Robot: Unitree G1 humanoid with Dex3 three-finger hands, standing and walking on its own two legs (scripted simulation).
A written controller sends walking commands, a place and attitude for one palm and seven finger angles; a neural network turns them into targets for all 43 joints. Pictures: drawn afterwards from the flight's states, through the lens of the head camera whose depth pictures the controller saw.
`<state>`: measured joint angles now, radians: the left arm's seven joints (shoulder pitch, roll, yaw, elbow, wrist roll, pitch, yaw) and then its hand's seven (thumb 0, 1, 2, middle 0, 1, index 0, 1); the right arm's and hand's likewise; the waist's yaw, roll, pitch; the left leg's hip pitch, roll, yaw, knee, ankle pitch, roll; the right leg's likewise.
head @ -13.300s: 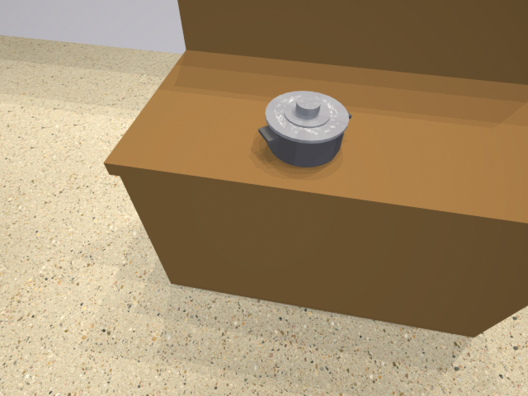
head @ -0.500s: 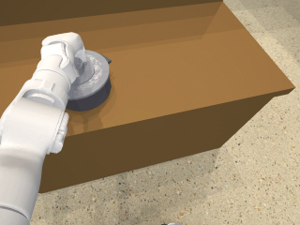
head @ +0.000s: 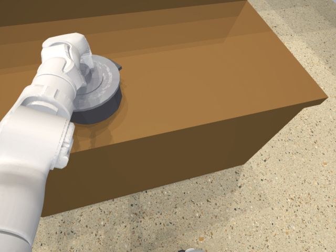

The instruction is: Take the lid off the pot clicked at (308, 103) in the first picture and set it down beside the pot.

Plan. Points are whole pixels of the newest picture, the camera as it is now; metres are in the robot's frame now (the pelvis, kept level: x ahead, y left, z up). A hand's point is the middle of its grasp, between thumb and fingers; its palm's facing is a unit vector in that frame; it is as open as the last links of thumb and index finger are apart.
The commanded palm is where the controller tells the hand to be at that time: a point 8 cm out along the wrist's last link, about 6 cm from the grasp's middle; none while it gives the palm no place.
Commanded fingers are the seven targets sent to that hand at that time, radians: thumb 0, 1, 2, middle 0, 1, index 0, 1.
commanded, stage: close the fingers and squeeze the knob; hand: left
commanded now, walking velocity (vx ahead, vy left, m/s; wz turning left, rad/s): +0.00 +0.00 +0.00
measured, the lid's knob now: (79, 73) +0.56 +0.13 +0.07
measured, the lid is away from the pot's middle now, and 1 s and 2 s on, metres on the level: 0.01 0.00 0.01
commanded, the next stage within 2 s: lift the lid straight up in 0.34 s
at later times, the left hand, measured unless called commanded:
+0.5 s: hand (76, 70) +0.54 +0.13 +0.10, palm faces -0.38 -0.09 -0.92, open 8.3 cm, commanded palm +0.56 +0.12 +0.15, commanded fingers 0.00 0.52 0.98 -0.79 -1.11 -0.82 -1.12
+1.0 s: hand (73, 60) +0.54 +0.12 +0.13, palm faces -0.36 -0.11 -0.93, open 8.3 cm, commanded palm +0.56 +0.12 +0.19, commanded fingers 0.00 0.52 0.98 -0.80 -1.11 -0.83 -1.12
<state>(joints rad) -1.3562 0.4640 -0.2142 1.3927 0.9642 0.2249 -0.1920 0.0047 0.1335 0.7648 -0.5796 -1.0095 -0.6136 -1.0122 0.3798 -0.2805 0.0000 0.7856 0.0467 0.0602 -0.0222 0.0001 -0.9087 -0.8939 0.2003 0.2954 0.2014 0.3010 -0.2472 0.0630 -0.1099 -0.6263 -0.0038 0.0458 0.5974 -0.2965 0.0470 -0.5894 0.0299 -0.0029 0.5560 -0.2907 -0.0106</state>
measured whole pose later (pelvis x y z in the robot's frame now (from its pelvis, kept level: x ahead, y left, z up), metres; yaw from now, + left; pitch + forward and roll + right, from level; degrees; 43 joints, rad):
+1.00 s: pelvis +0.01 +0.00 +0.00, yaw +0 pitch +18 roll -1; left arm -1.38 0.45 -0.21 1.38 0.95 0.26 -0.21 0.01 0.11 0.78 -0.61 -1.00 -0.64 -1.01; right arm 0.37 -0.28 0.00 0.80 0.06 0.04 -0.02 0.00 -0.91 -0.89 0.20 0.30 0.20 0.30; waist -0.24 0.07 -0.11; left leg -0.58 -0.01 0.04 0.56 -0.29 0.04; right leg -0.54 0.03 -0.01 0.52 -0.29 -0.01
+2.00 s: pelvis +0.00 +0.00 +0.01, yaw +1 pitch +15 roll -1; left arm -1.52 0.50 -0.23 1.39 0.98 0.28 -0.34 0.01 0.10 0.78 -0.61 -1.00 -0.65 -1.01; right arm 0.37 -0.28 0.01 0.81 0.06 0.00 -0.03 0.00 -0.91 -0.89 0.20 0.30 0.20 0.30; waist -0.23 0.07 -0.11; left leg -0.52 -0.02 0.04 0.50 -0.25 0.05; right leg -0.48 0.02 -0.01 0.48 -0.26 -0.01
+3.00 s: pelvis +0.01 -0.01 +0.01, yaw +1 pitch +15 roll -1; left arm -1.54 0.60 -0.23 1.39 1.02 0.27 -0.43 0.01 0.10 0.78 -0.61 -1.00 -0.65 -1.02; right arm 0.34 -0.29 0.01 0.80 0.07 0.04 -0.04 0.00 -0.91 -0.89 0.20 0.30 0.20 0.30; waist -0.21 0.06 -0.12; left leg -0.50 -0.01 0.02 0.50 -0.26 0.04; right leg -0.46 0.03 -0.01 0.45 -0.26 -0.02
